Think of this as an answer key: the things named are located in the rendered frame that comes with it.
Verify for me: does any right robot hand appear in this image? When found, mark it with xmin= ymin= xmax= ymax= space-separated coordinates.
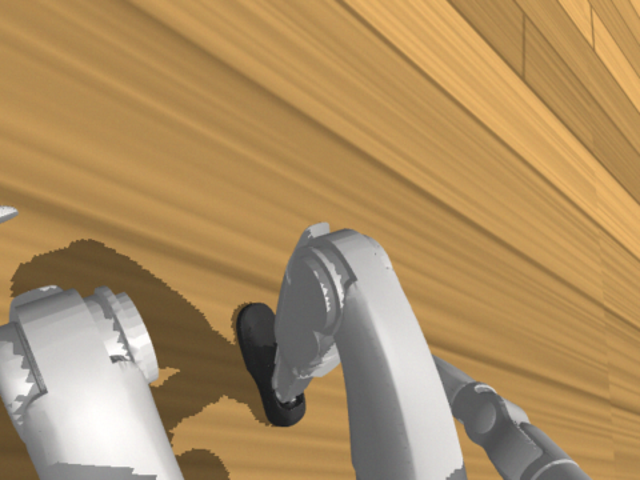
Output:
xmin=431 ymin=354 xmax=477 ymax=412

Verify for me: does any left robot hand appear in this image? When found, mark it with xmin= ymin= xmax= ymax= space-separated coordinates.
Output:
xmin=0 ymin=206 xmax=18 ymax=223

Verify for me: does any right robot arm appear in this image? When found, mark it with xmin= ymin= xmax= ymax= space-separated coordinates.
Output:
xmin=452 ymin=382 xmax=592 ymax=480

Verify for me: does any right robot foot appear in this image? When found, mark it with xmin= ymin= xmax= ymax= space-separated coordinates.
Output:
xmin=236 ymin=303 xmax=306 ymax=427

